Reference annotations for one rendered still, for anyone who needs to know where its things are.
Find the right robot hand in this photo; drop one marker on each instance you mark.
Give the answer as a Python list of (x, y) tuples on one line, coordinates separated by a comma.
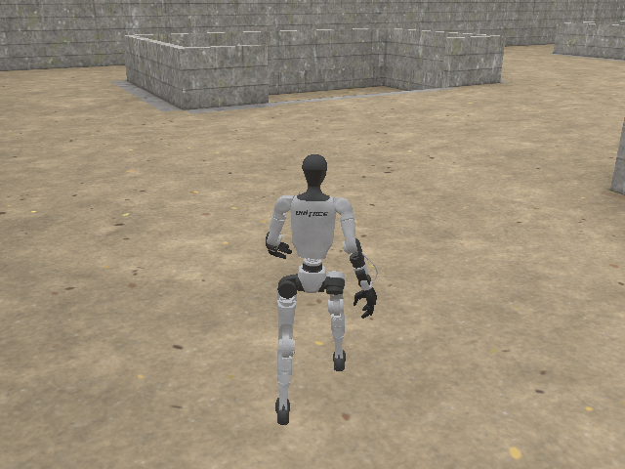
[(371, 298)]

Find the right robot thigh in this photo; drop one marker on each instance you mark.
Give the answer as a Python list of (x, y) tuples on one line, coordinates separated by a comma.
[(334, 285)]

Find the left robot hand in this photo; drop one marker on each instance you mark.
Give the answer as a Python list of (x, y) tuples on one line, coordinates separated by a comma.
[(283, 247)]

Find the right robot forearm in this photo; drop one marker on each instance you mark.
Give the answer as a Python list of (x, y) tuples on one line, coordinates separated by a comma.
[(360, 269)]

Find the robot thigh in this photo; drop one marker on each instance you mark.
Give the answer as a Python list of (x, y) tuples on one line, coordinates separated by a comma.
[(286, 305), (334, 285)]

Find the right robot upper arm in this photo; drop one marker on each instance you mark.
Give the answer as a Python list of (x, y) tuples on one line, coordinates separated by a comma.
[(345, 209)]

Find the left robot forearm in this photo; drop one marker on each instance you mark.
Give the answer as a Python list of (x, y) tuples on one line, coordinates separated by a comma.
[(270, 247)]

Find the left robot upper arm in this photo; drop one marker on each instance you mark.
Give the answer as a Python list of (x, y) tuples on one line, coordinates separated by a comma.
[(278, 217)]

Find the left robot thigh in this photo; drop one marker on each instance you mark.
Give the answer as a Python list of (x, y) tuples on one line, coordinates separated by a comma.
[(286, 305)]

